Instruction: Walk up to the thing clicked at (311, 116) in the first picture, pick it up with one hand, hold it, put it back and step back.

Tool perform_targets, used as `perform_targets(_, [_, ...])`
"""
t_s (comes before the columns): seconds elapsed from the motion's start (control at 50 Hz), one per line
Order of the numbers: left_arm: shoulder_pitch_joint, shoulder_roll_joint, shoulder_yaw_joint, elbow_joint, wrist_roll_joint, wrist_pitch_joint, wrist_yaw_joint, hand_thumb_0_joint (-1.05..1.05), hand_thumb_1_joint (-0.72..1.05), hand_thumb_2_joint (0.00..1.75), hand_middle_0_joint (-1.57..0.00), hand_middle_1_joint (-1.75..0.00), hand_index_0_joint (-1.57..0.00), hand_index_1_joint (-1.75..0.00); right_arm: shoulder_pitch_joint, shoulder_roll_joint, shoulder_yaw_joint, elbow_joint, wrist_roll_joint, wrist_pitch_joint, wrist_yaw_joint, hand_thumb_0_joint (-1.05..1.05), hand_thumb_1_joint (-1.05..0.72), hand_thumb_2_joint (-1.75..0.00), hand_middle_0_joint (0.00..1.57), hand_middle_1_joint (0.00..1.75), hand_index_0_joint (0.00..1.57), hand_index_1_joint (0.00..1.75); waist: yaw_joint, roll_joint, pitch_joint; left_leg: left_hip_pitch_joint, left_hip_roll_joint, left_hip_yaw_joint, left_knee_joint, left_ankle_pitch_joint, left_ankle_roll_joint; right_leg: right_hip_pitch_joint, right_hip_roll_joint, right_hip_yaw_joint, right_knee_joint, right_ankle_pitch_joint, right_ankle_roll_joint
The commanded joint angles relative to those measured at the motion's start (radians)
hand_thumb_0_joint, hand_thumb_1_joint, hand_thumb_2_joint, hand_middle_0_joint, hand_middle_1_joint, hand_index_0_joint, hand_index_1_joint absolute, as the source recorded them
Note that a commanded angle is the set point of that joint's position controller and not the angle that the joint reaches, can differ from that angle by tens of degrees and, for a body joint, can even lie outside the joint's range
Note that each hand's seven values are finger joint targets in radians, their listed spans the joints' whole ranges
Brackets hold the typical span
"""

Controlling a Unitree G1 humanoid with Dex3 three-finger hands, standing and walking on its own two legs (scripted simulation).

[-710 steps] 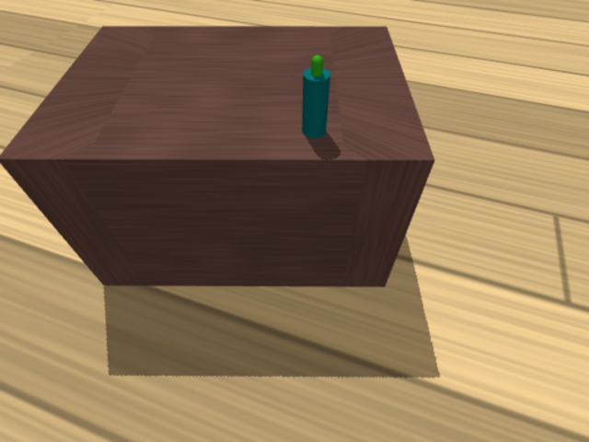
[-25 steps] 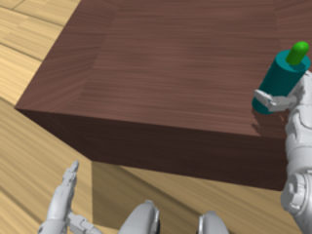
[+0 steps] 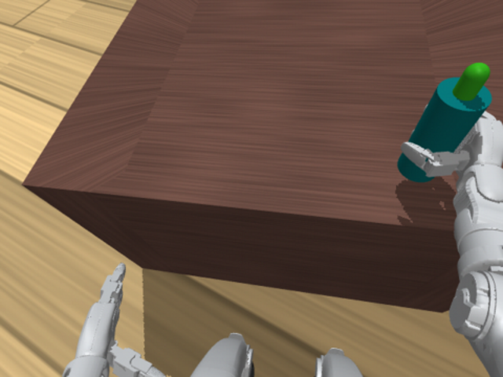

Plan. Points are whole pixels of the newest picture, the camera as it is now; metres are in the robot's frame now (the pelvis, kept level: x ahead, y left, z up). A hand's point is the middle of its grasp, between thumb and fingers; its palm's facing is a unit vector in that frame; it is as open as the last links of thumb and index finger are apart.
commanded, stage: lift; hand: right
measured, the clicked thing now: (443, 125) +0.48 -0.20 +0.09
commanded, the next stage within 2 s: hold in 1.50 s
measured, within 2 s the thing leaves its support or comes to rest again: neither
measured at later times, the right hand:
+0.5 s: hand (445, 133) +0.45 -0.19 +0.10, palm faces +0.12 +0.99 +0.00, open 9.4 cm
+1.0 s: hand (452, 147) +0.38 -0.16 +0.17, palm faces +0.13 +0.99 -0.02, open 9.4 cm
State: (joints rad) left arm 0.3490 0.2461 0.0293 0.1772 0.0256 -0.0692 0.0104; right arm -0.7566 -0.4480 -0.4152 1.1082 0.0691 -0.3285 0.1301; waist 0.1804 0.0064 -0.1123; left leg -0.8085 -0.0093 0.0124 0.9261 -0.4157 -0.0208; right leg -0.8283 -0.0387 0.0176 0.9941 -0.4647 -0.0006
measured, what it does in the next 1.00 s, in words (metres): stands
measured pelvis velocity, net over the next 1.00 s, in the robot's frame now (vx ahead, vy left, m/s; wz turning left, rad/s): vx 0.00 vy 0.01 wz -0.01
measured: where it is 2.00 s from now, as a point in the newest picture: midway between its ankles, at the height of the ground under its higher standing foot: outside the picture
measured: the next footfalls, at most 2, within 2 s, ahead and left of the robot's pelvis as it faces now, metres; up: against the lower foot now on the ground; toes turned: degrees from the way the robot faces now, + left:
none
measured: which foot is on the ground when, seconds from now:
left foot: down 0.00-1.00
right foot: down 0.00-1.00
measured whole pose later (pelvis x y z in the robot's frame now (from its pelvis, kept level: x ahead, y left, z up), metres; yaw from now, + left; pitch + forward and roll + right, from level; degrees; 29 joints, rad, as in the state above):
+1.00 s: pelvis +0.00 +0.01 +0.04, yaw +0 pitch +3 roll +0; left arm 0.35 0.23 0.07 0.36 -0.03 -0.09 0.09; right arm -0.35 -0.24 -0.22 0.39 0.18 0.03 0.04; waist 0.03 -0.04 -0.05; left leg -0.40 0.01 -0.01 0.68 -0.33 -0.01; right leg -0.38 -0.02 -0.01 0.67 -0.34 0.01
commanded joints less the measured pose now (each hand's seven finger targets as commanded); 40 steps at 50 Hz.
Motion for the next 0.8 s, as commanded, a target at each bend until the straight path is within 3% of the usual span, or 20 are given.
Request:
perform_targets(0.0, [-0.058,0.177,0.103,-0.223,-0.005,-0.059,0.02,0.0,-0.54,0.05,-0.05,-0.05,-0.05,-0.05,-0.637,-0.369,-0.075,-0.432,0.027,-0.117,-0.001,0.0,-0.25,-1.34,1.26,1.44,1.3,1.44,-0.012,-0.206,-0.629,0.243,-0.021,0.005,-0.091,0.404,0.032,0.421,0.021,0.005,-0.108,0.446,-0.005])
perform_targets(0.06, [0.06,0.106,0.052,-0.09,-0.007,-0.045,0.005,0.0,-0.52,0.04,-0.05,-0.06,-0.06,-0.05,-0.505,-0.205,0.001,-0.272,0.036,-0.088,0.009,0.0,-0.16,-1.35,1.27,1.46,1.32,1.46,-0.004,-0.169,-0.452,0.197,-0.026,0.014,-0.096,0.387,0.032,0.346,0.025,0.006,-0.123,0.433,-0.007])
perform_targets(0.1, [-0.057,0.162,0.085,-0.206,-0.009,-0.058,0.014,0.0,-0.53,0.04,-0.05,-0.06,-0.06,-0.05,-0.614,-0.339,-0.068,-0.442,0.038,-0.103,-0.009,0.0,-0.17,-1.34,1.27,1.45,1.32,1.45,-0.039,-0.222,-0.615,0.244,-0.024,0.012,-0.093,0.412,0.036,0.431,0.018,0.009,-0.128,0.503,0.003])
perform_targets(0.12, [-0.053,0.193,0.116,-0.237,-0.009,-0.059,0.018,0.0,-0.53,0.04,-0.05,-0.06,-0.06,-0.05,-0.61,-0.347,-0.068,-0.442,0.033,-0.098,-0.011,0.0,-0.16,-1.35,1.28,1.46,1.33,1.46,-0.022,-0.218,-0.644,0.247,-0.026,0.018,-0.096,0.42,0.034,0.478,0.014,0.01,-0.127,0.527,0.003])
perform_targets(0.18, [0.092,0.117,0.074,-0.071,-0.011,-0.042,0.004,0.0,-0.53,0.05,-0.05,-0.06,-0.05,-0.05,-0.435,-0.156,0.013,-0.268,0.046,-0.061,-0.004,0.0,-0.16,-1.35,1.28,1.46,1.33,1.46,-0.01,-0.145,-0.425,0.215,-0.03,0.026,-0.119,0.399,0.032,0.386,0.02,0.008,-0.15,0.491,0.0])
perform_targets(0.22, [-0.043,0.168,0.109,-0.197,-0.017,-0.06,0.014,0.0,-0.53,0.04,-0.05,-0.06,-0.06,-0.05,-0.59,-0.305,-0.05,-0.488,0.039,-0.084,-0.019,0.0,-0.19,-1.34,1.29,1.46,1.33,1.46,-0.04,-0.188,-0.595,0.28,-0.019,0.008,-0.116,0.448,0.031,0.45,0.019,-0.001,-0.145,0.514,-0.002])
perform_targets(0.24, [-0.052,0.18,0.119,-0.222,-0.014,-0.061,0.019,0.0,-0.53,0.04,-0.05,-0.06,-0.05,-0.05,-0.604,-0.3,-0.036,-0.511,0.034,-0.078,-0.022,0.0,-0.2,-1.36,1.3,1.47,1.35,1.47,-0.04,-0.184,-0.62,0.298,-0.021,0.01,-0.121,0.448,0.032,0.474,0.02,-0.003,-0.149,0.504,-0.002])
perform_targets(0.3, [0.076,0.1,0.061,-0.073,-0.019,-0.051,0.006,0.0,-0.53,0.04,-0.05,-0.06,-0.05,-0.05,-0.412,-0.122,0.032,-0.333,0.056,-0.042,-0.013,0.0,-0.15,-1.35,1.29,1.47,1.34,1.47,-0.038,-0.127,-0.397,0.241,-0.03,0.03,-0.147,0.373,0.032,0.409,0.018,0.005,-0.192,0.467,0.005])
perform_targets(0.36, [-0.019,0.167,0.102,-0.185,-0.021,-0.063,0.022,0.0,-0.53,0.04,-0.04,-0.05,-0.05,-0.05,-0.543,-0.277,-0.028,-0.588,0.051,-0.05,-0.025,0.0,-0.22,-1.34,1.31,1.47,1.35,1.47,-0.076,-0.2,-0.586,0.298,-0.026,0.023,-0.15,0.405,0.033,0.54,0.01,0.001,-0.199,0.537,0.011])
perform_targets(0.4, [0.101,0.119,0.09,-0.042,-0.021,-0.051,0.014,0.0,-0.53,0.04,-0.04,-0.06,-0.05,-0.05,-0.398,-0.123,0.051,-0.497,0.065,-0.015,-0.02,0.0,-0.18,-1.36,1.31,1.48,1.36,1.48,-0.073,-0.199,-0.44,0.27,-0.031,0.03,-0.167,0.389,0.036,0.524,0.007,0.004,-0.218,0.579,0.021])
perform_targets(0.42, [0.088,0.095,0.07,-0.02,-0.028,-0.052,0.011,0.0,-0.53,0.04,-0.04,-0.06,-0.05,-0.05,-0.387,-0.103,0.057,-0.524,0.072,-0.007,-0.022,0.0,-0.19,-1.35,1.3,1.47,1.35,1.47,-0.085,-0.2,-0.427,0.277,-0.03,0.029,-0.171,0.39,0.037,0.52,0.007,0.003,-0.226,0.591,0.021])
perform_targets(0.44, [0.037,0.099,0.069,-0.055,-0.033,-0.06,0.014,0.0,-0.53,0.04,-0.04,-0.05,-0.05,-0.05,-0.409,-0.098,0.064,-0.563,0.079,-0.002,-0.023,0.0,-0.22,-1.33,1.3,1.45,1.34,1.45,-0.076,-0.169,-0.443,0.292,-0.028,0.027,-0.18,0.401,0.034,0.527,0.007,-0.001,-0.229,0.584,0.016])
perform_targets(0.46, [-0.035,0.156,0.108,-0.137,-0.031,-0.07,0.024,0.0,-0.53,0.04,-0.04,-0.05,-0.05,-0.05,-0.5,-0.19,0.02,-0.738,0.082,-0.01,-0.036,0.0,-0.25,-1.32,1.31,1.45,1.34,1.45,-0.096,-0.184,-0.55,0.356,-0.023,0.021,-0.182,0.436,0.035,0.565,0.009,-0.003,-0.232,0.597,0.017])
perform_targets(0.48, [-0.062,0.157,0.108,-0.15,-0.032,-0.073,0.028,0.0,-0.53,0.04,-0.04,-0.05,-0.05,-0.05,-0.43,-0.159,0.046,-0.702,0.075,0.012,-0.04,0.0,-0.26,-1.34,1.32,1.47,1.36,1.47,-0.104,-0.17,-0.547,0.375,-0.022,0.022,-0.185,0.441,0.034,0.565,0.013,-0.008,-0.24,0.565,0.012])
perform_targets(0.52, [0.027,0.157,0.122,-0.074,-0.036,-0.065,0.034,0.0,-0.53,0.04,-0.04,-0.05,-0.05,-0.05,-0.317,-0.094,0.065,-0.666,0.088,0.046,-0.052,0.0,-0.2,-1.35,1.33,1.48,1.37,1.48,-0.096,-0.102,-0.418,0.383,-0.021,0.027,-0.21,0.423,0.031,0.516,0.019,-0.015,-0.272,0.499,0.007])
perform_targets(0.54, [0.007,0.123,0.088,-0.09,-0.041,-0.067,0.033,0.0,-0.54,0.05,-0.04,-0.05,-0.05,-0.05,-0.299,-0.051,0.085,-0.669,0.093,0.058,-0.056,0.0,-0.19,-1.34,1.31,1.47,1.35,1.47,-0.104,-0.089,-0.415,0.406,-0.019,0.028,-0.216,0.424,0.03,0.518,0.019,-0.016,-0.285,0.492,0.006])
perform_targets(0.58, [-0.02,0.16,0.129,-0.115,-0.046,-0.074,0.048,0.0,-0.53,0.04,-0.04,-0.05,-0.05,-0.04,-0.351,-0.099,0.065,-0.803,0.1,0.066,-0.069,0.0,-0.21,-1.33,1.31,1.46,1.36,1.46,-0.109,-0.089,-0.454,0.437,-0.011,0.019,-0.233,0.434,0.025,0.551,0.023,-0.025,-0.292,0.467,-0.001])
perform_targets(0.62, [-0.006,0.162,0.135,-0.086,-0.049,-0.069,0.056,0.0,-0.54,0.04,-0.04,-0.05,-0.04,-0.04,-0.257,-0.076,0.071,-0.755,0.102,0.099,-0.082,0.0,-0.19,-1.32,1.31,1.46,1.35,1.46,-0.115,-0.022,-0.357,0.441,-0.012,0.023,-0.253,0.411,0.021,0.527,0.024,-0.024,-0.319,0.431,-0.006])
perform_targets(0.68, [0.005,0.082,0.063,-0.065,-0.056,-0.068,0.055,0.0,-0.53,0.04,-0.04,-0.05,-0.04,-0.04,-0.24,-0.023,0.11,-0.789,0.106,0.123,-0.084,0.0,-0.19,-1.31,1.31,1.45,1.35,1.45,-0.128,-0.033,-0.284,0.44,-0.006,0.02,-0.273,0.389,0.02,0.516,0.025,-0.03,-0.343,0.402,-0.007])
perform_targets(0.78, [-0.007,0.111,0.098,-0.006,-0.057,-0.065,0.06,0.0,-0.52,0.03,-0.04,-0.05,-0.05,-0.04,-0.194,-0.039,0.11,-0.912,0.121,0.178,-0.069,0.0,-0.17,-1.33,1.31,1.47,1.36,1.47,-0.141,-0.074,-0.263,0.452,0.004,0.007,-0.309,0.364,0.018,0.563,0.03,-0.039,-0.376,0.366,-0.008])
